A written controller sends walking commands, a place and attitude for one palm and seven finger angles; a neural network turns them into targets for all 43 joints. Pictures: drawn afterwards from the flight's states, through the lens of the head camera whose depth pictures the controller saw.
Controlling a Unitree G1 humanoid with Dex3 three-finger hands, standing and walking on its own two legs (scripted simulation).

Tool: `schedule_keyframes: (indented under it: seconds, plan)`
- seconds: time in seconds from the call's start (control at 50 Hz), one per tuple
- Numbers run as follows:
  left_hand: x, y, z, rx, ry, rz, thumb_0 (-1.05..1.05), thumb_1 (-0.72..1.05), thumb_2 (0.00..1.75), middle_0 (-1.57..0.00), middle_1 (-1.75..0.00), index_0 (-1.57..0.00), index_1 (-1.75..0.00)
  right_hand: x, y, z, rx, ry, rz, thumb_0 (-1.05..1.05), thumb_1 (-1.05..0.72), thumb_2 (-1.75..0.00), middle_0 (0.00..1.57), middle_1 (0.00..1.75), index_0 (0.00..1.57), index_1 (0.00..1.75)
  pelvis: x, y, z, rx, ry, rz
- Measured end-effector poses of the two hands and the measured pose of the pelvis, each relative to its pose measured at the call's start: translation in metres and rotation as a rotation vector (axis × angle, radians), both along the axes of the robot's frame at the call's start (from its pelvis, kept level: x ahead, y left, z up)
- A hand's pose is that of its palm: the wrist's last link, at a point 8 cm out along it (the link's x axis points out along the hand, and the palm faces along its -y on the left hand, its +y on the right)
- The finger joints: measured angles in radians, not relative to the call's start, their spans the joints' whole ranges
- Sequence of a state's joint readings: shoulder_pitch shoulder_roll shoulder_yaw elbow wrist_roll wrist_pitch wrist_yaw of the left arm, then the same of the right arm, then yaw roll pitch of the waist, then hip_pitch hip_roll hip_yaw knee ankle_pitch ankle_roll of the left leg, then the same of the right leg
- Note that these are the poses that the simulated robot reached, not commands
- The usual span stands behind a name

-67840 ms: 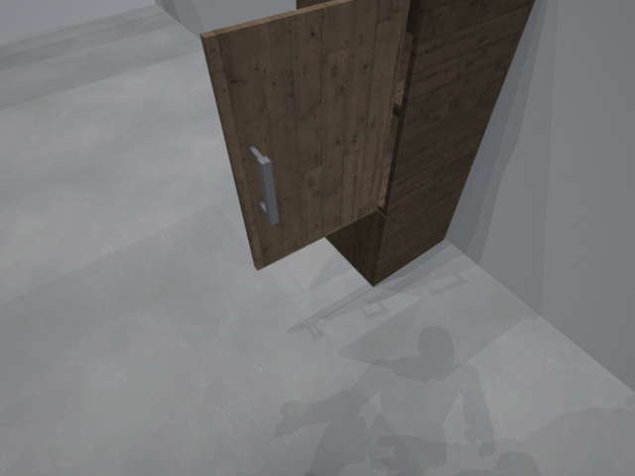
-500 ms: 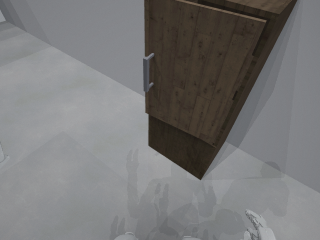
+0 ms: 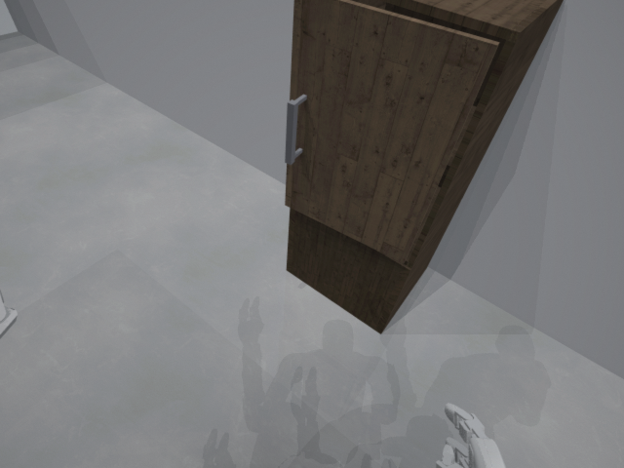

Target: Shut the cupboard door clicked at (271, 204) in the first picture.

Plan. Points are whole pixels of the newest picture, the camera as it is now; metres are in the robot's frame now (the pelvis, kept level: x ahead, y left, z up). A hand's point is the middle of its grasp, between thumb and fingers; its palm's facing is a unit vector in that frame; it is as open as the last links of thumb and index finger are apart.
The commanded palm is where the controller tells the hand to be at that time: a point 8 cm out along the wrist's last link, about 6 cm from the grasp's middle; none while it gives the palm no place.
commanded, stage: stop stepping back and stand still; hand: left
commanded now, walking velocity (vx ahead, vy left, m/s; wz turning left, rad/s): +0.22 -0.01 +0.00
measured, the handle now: (295, 130) +0.86 +0.09 -0.04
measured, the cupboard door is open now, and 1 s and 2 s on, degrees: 6 6 6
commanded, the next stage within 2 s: let the arm hang, fingers relaxed in 0.72 s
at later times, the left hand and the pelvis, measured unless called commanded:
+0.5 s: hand (29, 427) +0.12 +0.23 +0.16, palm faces +0.40 -0.81 -0.43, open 7.5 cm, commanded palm +0.06 +0.27 +0.19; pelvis -0.09 -0.02 +0.00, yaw -2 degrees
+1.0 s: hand out of the picture +0.09 +0.18 -0.07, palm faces +0.00 -0.94 -0.33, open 7.4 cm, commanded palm none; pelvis -0.09 -0.01 -0.01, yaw -1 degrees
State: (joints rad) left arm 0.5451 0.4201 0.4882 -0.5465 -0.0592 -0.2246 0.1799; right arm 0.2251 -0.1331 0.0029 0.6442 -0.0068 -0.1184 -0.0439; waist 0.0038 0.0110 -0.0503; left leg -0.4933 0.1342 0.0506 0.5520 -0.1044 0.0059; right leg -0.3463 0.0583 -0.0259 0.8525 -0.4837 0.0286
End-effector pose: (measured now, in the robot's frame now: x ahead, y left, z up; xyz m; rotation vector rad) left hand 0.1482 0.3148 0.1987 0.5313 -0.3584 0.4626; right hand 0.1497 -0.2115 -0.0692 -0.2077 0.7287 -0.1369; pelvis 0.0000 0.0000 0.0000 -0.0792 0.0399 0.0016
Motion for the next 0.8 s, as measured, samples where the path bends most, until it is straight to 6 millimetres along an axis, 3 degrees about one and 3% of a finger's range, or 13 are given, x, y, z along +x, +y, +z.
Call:
schedule_keyframes:
  seconds: [0.1,0.16,0.3,0.4,0.48,0.56,0.62,0.72,0.8]
  plan:
    - [-0.009,-0.034,-0.013,-0.007,0.037,-0.079,0.02,0.89,0.9,-0.21,-0.3,-0.2,-0.3,-0.028,-0.015,-0.01,0.007,-0.007,0.02,0.02,-0.9,-0.9,0.2,0.3,0.2,0.3,-0.034,-0.016,-0.008,0.051,0.033,-0.038]
    - [-0.013,-0.048,-0.014,-0.012,0.076,-0.128,0.02,0.89,0.9,-0.21,-0.3,-0.21,-0.3,-0.053,-0.029,-0.011,-0.006,0.042,-0.016,0.02,-0.9,-0.9,0.2,0.3,0.2,0.3,-0.047,-0.019,-0.002,0.054,0.014,-0.048]
    - [-0.027,-0.042,0.004,0.064,0.03,-0.134,0.02,0.88,0.9,-0.22,-0.3,-0.21,-0.3,-0.101,-0.062,-0.006,-0.062,0.036,-0.162,0.02,-0.91,-0.9,0.2,0.3,0.2,0.3,-0.054,-0.017,-0.004,0.082,-0.014,-0.05]
    - [-0.042,-0.034,-0.007,0.008,0.078,-0.082,0.01,0.88,0.9,-0.21,-0.3,-0.21,-0.3,-0.126,-0.07,-0.002,-0.065,0.019,-0.188,0.02,-0.91,-0.9,0.2,0.29,0.2,0.3,-0.074,-0.019,0.0,0.068,-0.036,-0.053]
    - [-0.063,-0.041,-0.019,-0.036,0.128,-0.066,0.02,0.89,0.9,-0.21,-0.3,-0.21,-0.3,-0.142,-0.07,-0.004,-0.055,0.037,-0.172,0.02,-0.91,-0.9,0.2,0.29,0.2,0.3,-0.087,-0.022,0.003,0.067,-0.035,-0.04]
    - [-0.082,-0.047,-0.021,-0.044,0.108,-0.078,0.02,0.89,0.9,-0.21,-0.3,-0.21,-0.3,-0.15,-0.066,-0.009,-0.07,0.082,-0.133,0.02,-0.91,-0.9,0.2,0.29,0.2,0.3,-0.093,-0.021,0.001,0.069,-0.046,-0.043]
    - [-0.085,-0.041,-0.015,-0.025,0.035,-0.074,0.02,0.88,0.9,-0.22,-0.3,-0.21,-0.3,-0.149,-0.062,-0.014,-0.092,0.096,-0.109,0.02,-0.91,-0.9,0.2,0.29,0.2,0.3,-0.092,-0.016,-0.004,0.064,-0.054,-0.027]
    - [-0.073,-0.026,-0.007,0.005,0.002,-0.026,0.02,0.88,0.9,-0.21,-0.3,-0.21,-0.3,-0.135,-0.046,-0.016,-0.051,0.041,-0.117,0.02,-0.91,-0.9,0.2,0.29,0.2,0.3,-0.094,-0.012,-0.005,0.079,-0.063,-0.047]
    - [-0.062,-0.032,-0.006,0.017,0.068,-0.019,0.02,0.89,0.9,-0.21,-0.3,-0.2,-0.3,-0.124,-0.032,-0.015,0.024,0.002,-0.092,0.02,-0.91,-0.9,0.2,0.29,0.2,0.3,-0.094,-0.019,-0.001,0.086,-0.051,-0.049]
